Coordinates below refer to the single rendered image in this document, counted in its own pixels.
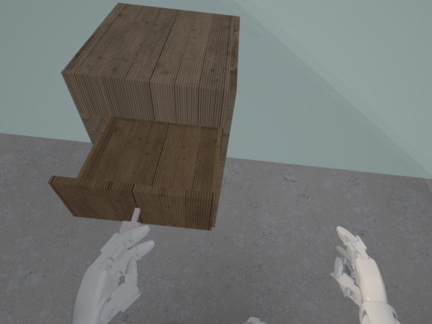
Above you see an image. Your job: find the cabinet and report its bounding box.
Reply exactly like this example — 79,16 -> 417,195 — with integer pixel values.
61,3 -> 240,227

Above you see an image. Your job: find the right robot hand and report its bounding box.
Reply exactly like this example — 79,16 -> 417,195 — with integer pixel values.
330,226 -> 388,308

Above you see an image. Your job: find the drawer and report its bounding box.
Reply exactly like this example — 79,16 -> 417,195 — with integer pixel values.
48,116 -> 221,231

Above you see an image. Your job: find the right robot forearm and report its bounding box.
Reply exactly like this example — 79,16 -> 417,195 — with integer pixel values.
359,301 -> 401,324

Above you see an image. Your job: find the handle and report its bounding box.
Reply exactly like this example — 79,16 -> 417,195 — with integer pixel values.
119,208 -> 141,245

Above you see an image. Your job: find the left robot hand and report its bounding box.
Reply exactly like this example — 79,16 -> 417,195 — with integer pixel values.
71,225 -> 155,324

